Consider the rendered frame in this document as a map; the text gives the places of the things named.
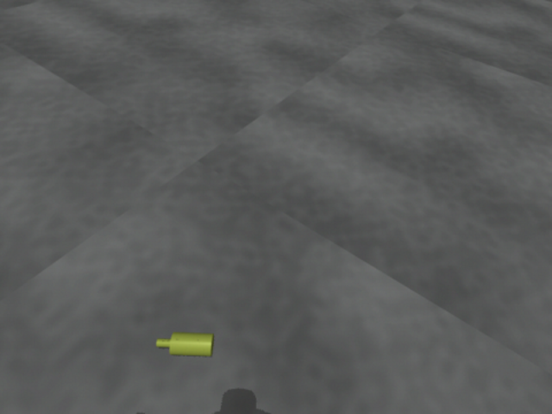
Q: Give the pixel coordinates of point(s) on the bottle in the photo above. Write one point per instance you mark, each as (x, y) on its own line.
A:
(182, 343)

